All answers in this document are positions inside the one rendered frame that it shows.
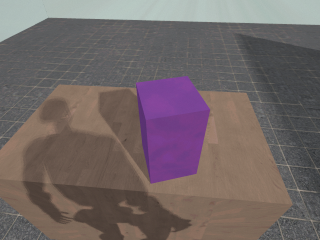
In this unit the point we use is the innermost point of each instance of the pedestal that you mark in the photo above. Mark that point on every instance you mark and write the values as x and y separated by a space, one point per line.
76 170

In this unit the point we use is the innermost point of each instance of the carton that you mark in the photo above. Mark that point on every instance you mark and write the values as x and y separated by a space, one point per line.
173 120

